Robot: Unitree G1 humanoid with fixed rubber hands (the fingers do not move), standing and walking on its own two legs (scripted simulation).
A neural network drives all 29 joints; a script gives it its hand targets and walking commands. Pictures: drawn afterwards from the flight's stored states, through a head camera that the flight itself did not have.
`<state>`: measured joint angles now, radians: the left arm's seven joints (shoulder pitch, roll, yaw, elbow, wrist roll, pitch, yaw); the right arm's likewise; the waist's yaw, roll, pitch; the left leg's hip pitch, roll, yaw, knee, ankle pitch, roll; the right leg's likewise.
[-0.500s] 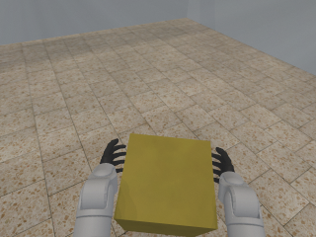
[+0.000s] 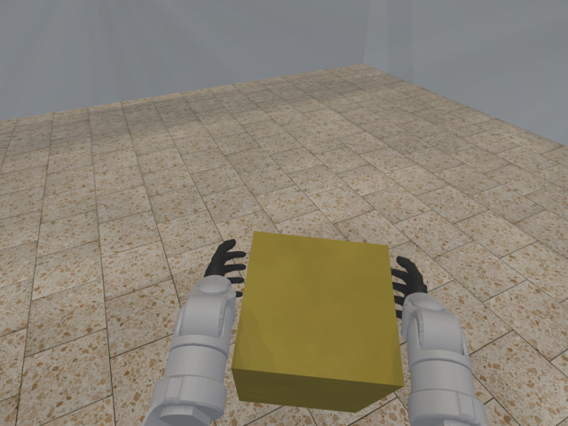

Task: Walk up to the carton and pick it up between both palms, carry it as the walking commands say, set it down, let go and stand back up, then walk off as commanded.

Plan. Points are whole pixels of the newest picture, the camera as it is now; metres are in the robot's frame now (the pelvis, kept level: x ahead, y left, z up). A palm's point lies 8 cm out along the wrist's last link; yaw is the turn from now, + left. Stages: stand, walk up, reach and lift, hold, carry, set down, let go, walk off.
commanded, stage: hold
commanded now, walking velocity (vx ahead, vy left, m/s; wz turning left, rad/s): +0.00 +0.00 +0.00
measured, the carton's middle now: (308, 328) +0.31 -0.05 -0.03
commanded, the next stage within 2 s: set down in 0.52 s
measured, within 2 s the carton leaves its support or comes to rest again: neither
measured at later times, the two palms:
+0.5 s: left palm (214, 274) +0.36 +0.10 +0.07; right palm (402, 287) +0.32 -0.20 +0.05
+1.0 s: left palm (213, 315) +0.33 +0.11 +0.00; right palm (387, 323) +0.31 -0.18 -0.03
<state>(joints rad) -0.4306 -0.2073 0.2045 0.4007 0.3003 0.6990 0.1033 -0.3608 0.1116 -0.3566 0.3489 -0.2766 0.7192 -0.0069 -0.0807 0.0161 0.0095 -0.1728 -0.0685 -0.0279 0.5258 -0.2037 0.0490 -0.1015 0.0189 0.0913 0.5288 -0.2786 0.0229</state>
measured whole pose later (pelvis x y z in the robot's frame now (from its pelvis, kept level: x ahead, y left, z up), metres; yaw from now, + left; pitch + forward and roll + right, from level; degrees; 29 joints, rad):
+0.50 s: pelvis +0.06 -0.02 +0.01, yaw -1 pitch -7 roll +0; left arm -0.25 -0.15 0.13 0.23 0.25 0.68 0.01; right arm -0.17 0.13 -0.20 0.18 -0.22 0.74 -0.07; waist -0.03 -0.02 0.01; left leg -0.03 -0.05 -0.07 0.35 -0.19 0.03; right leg 0.06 0.04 0.10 0.29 -0.23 -0.01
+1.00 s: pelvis -0.01 -0.02 -0.01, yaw +0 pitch +3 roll -1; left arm -0.46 -0.21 0.37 0.51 0.37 0.39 0.01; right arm -0.39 0.18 -0.41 0.50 -0.31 0.44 -0.09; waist -0.01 0.02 0.02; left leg -0.50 -0.06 -0.10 0.68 -0.24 0.01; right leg -0.43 0.07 0.07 0.68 -0.31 -0.01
